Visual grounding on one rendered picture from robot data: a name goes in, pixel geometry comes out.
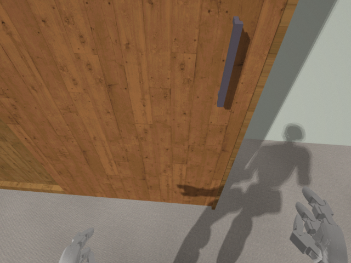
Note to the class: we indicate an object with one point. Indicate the wardrobe door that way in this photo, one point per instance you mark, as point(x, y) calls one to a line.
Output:
point(118, 98)
point(17, 163)

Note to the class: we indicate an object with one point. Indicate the left robot hand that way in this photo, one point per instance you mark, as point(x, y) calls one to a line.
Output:
point(74, 254)

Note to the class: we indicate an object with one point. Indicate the handle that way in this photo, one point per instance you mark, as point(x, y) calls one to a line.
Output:
point(233, 45)

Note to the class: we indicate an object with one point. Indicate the right robot hand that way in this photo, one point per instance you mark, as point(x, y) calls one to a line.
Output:
point(326, 234)

